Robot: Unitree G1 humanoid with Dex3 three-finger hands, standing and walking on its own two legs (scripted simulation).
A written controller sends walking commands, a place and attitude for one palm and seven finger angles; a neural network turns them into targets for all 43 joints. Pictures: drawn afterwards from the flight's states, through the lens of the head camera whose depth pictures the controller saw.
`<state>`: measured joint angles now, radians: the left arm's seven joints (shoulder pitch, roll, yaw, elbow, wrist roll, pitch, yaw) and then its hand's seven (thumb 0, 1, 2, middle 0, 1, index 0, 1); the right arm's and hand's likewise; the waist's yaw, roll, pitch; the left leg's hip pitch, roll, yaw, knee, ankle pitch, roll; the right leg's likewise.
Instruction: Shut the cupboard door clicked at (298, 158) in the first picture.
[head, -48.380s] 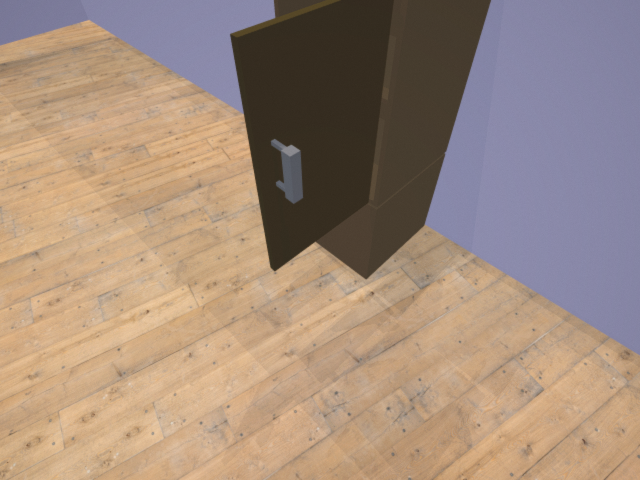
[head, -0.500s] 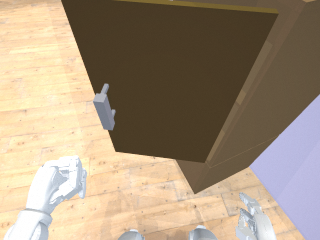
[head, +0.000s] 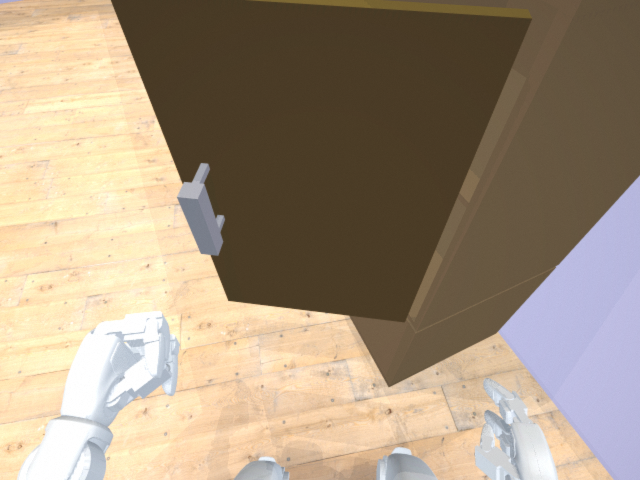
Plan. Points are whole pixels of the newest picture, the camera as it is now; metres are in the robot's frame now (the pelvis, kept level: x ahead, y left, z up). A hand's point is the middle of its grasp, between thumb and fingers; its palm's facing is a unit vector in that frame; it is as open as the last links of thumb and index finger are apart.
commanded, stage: bring the fist close to the handle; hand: left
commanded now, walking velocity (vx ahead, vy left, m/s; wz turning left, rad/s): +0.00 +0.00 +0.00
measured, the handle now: (207, 209) +0.45 +0.19 +0.06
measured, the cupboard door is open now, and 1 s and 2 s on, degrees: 58 58 53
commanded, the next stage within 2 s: push the door shut along its arc in 1.28 s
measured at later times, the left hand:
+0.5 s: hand (202, 313) +0.29 +0.16 +0.07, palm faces -0.09 -0.99 -0.05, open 3.1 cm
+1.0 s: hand (223, 276) +0.34 +0.14 +0.07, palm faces -0.09 -1.00 -0.04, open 3.1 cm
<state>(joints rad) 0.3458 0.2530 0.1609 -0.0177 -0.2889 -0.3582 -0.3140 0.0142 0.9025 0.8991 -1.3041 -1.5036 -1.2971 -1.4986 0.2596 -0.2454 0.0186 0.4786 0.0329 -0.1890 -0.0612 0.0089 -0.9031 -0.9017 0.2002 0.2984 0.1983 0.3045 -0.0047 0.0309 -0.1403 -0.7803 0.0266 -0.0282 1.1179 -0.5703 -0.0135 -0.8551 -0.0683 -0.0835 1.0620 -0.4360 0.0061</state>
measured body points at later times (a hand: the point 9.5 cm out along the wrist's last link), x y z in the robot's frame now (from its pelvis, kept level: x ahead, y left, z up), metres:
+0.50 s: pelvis +0.01 +0.00 +0.01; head +0.07 -0.01 +0.45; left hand +0.29 +0.21 +0.07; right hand +0.16 -0.25 -0.08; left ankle -0.01 +0.13 -0.66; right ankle +0.05 -0.13 -0.66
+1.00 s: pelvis +0.01 +0.00 +0.01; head +0.07 -0.01 +0.45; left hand +0.34 +0.19 +0.07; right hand +0.15 -0.25 -0.09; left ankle -0.01 +0.13 -0.66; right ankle +0.05 -0.13 -0.66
